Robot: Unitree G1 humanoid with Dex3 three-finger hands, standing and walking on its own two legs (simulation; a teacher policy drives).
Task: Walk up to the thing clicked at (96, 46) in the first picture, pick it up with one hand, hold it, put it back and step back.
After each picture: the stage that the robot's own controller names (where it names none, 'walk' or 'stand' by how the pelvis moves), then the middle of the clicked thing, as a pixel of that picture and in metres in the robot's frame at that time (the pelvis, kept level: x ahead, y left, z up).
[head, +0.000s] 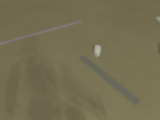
stand; (97, 50) +1.25 -0.22 -0.72
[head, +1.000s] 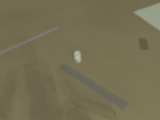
walk; (77, 56) +1.14 +0.10 -0.70
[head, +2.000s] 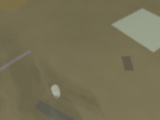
walk; (55, 91) +0.73 +0.27 -0.72
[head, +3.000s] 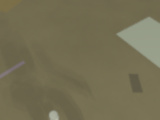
stand; (54, 117) +0.45 +0.20 -0.69
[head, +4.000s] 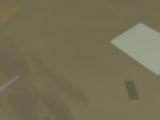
stand; out of the picture +0.40 +0.21 -0.72
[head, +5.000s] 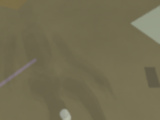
stand; (65, 115) +0.42 +0.19 -0.69
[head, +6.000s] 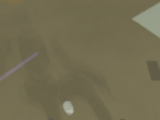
stand; (68, 107) +0.46 +0.16 -0.65
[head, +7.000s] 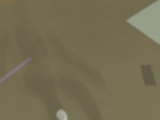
stand; (62, 116) +0.38 +0.21 -0.69
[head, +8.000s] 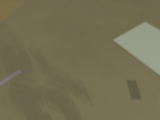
stand; out of the picture +0.40 +0.20 -0.70
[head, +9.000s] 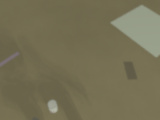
walk; (52, 106) +0.49 +0.17 -0.69
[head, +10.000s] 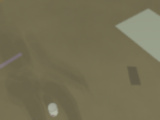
walk; (53, 109) +0.46 +0.18 -0.69
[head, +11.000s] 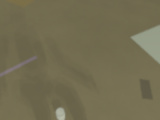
stand; (60, 114) +0.47 +0.14 -0.69
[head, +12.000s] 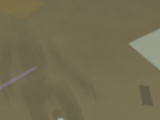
stand; out of the picture +0.44 +0.16 -0.73
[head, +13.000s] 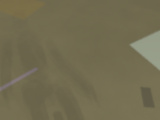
stand; out of the picture +0.43 +0.15 -0.73
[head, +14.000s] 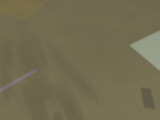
go down; out of the picture +0.42 +0.15 -0.73
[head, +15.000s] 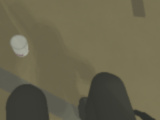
go down; (20, 46) +0.52 +0.17 -0.33
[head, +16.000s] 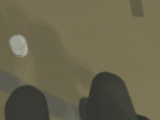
approach; (19, 46) +0.52 +0.17 -0.31
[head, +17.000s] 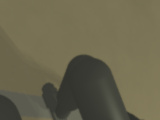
close in; out of the picture +0.51 +0.23 -0.24
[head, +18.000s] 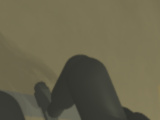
close; out of the picture +0.51 +0.23 -0.26
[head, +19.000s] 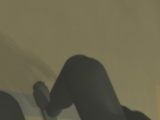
lift; out of the picture +0.49 +0.22 -0.27
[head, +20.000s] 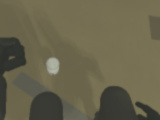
lift; (52, 66) +0.49 +0.11 -0.38
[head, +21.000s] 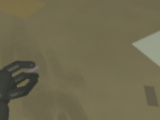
go down; out of the picture +0.42 +0.10 -0.68
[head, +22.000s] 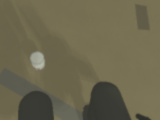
stand; (37, 61) +0.49 +0.13 -0.39
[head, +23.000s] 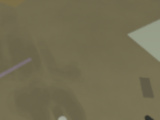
stand; out of the picture +0.41 +0.09 -0.65
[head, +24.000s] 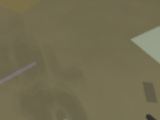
stand; out of the picture +0.41 +0.10 -0.66
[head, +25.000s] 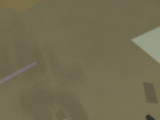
stand; out of the picture +0.41 +0.09 -0.66
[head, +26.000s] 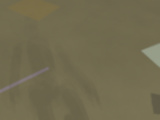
stand; out of the picture +0.42 +0.08 -0.72
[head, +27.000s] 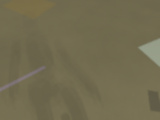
stand; out of the picture +0.41 +0.10 -0.73
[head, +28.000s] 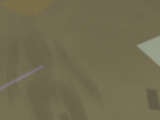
stand; out of the picture +0.41 +0.11 -0.73
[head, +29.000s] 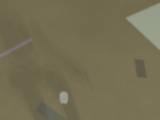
walk; (63, 98) +0.50 +0.07 -0.71
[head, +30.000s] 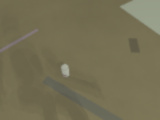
walk; (65, 70) +0.82 +0.19 -0.70
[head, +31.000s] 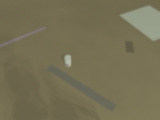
walk; (67, 60) +1.09 +0.09 -0.71
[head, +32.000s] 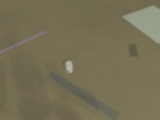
stand; (69, 67) +1.00 +0.12 -0.72
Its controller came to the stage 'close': yes
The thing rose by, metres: 0.00
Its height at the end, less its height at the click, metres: +0.00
